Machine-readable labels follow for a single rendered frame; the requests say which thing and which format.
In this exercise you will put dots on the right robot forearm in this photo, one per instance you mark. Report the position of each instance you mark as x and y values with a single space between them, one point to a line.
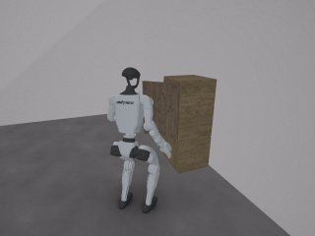
156 136

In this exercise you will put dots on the robot torso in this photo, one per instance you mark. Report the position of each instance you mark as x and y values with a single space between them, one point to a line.
129 118

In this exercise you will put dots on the right robot hand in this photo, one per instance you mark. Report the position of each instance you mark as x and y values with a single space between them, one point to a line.
167 149

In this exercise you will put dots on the cupboard door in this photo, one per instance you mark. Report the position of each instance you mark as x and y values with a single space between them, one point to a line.
165 107

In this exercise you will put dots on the right robot upper arm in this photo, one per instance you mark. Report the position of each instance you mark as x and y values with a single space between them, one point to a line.
148 111

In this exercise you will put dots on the right robot thigh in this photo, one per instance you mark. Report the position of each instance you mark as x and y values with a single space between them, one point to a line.
147 154

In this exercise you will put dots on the left robot upper arm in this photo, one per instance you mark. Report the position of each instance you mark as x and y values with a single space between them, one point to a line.
111 108

